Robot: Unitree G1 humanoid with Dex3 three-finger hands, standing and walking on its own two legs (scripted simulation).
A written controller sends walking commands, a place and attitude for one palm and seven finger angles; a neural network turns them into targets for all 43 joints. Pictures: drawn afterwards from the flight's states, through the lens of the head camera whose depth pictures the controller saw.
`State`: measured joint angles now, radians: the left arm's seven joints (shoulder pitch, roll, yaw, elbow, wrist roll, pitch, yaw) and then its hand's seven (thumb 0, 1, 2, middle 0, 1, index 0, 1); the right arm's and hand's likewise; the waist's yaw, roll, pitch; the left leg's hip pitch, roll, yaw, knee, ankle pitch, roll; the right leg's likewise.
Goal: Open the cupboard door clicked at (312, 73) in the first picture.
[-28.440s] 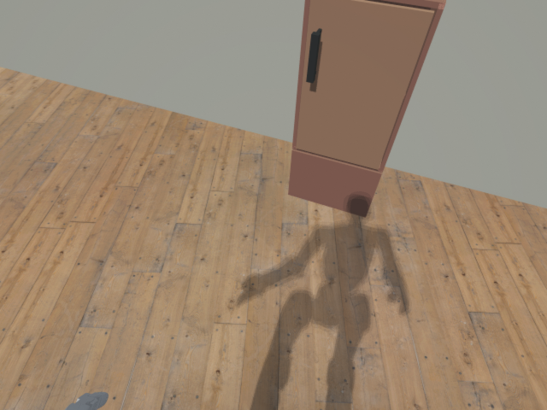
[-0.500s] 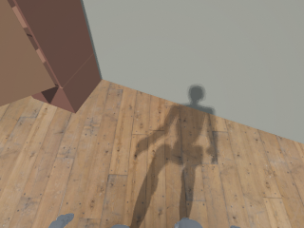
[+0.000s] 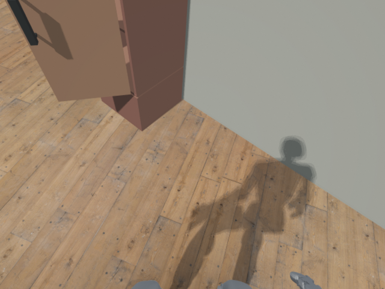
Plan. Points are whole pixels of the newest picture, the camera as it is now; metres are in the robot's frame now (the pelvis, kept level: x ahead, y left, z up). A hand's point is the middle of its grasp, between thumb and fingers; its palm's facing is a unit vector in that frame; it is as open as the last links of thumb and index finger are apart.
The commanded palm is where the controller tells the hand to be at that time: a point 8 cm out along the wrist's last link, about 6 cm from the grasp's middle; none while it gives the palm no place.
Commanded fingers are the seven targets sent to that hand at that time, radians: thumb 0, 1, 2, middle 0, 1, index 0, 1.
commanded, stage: turn to face it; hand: left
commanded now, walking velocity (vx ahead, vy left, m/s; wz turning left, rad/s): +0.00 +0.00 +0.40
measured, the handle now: (25, 19) +0.91 +0.66 -0.01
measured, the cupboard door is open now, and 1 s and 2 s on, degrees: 53 53 53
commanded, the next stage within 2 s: take the last steps up to it in 0.38 s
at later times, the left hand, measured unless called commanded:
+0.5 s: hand out of the picture +0.04 +0.15 -0.15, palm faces +0.21 -0.96 -0.21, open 7.4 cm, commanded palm none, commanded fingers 0.00 0.90 0.90 -0.20 -0.30 -0.20 -0.30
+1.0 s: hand (100, 288) +0.13 +0.20 -0.15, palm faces +0.33 -0.92 -0.23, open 7.4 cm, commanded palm none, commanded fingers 0.00 0.90 0.90 -0.20 -0.30 -0.20 -0.30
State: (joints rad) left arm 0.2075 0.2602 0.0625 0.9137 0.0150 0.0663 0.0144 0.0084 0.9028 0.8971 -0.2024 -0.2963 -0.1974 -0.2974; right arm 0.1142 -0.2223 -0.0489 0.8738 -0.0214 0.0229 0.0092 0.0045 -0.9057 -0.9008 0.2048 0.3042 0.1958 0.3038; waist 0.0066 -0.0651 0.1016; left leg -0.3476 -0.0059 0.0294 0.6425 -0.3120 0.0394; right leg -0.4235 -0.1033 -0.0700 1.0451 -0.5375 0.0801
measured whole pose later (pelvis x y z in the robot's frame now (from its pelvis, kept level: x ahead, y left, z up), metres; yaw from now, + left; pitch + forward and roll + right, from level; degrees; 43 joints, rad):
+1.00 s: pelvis +0.10 -0.01 +0.00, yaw +18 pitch -1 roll +0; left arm 0.17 0.20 0.06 0.95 0.03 -0.03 -0.02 0.01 0.91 0.90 -0.20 -0.30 -0.19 -0.30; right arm 0.34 -0.18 -0.04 1.07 -0.02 0.01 0.00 0.01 -0.90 -0.90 0.21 0.30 0.20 0.30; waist -0.01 0.02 0.05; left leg -0.26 -0.03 0.00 0.79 -0.49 0.02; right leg -0.29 -0.07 -0.12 0.59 -0.27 0.00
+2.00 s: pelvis +0.39 +0.19 +0.02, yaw +19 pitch +0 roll +1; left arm 0.24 0.18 0.06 1.02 0.02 -0.07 0.01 -0.01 0.95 0.90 -0.20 -0.30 -0.20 -0.30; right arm 0.25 -0.16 -0.04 1.06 -0.02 -0.02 0.01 0.01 -0.91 -0.90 0.20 0.30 0.19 0.30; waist 0.00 -0.01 0.05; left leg -0.45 0.07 0.06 0.79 -0.31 -0.04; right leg -0.15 -0.03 -0.11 0.38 -0.24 -0.03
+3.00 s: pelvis +0.40 +0.22 +0.01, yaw +15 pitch -1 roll -1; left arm 0.25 0.17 0.00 1.07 0.02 -0.01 0.05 0.01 0.92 0.90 -0.20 -0.30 -0.20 -0.30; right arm 0.27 -0.16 -0.01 1.03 -0.01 -0.01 -0.03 0.01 -0.93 -0.90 0.21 0.30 0.20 0.30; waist -0.02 0.00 0.05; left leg -0.26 0.00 0.03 0.58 -0.31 0.02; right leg -0.21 -0.03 -0.03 0.53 -0.31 0.02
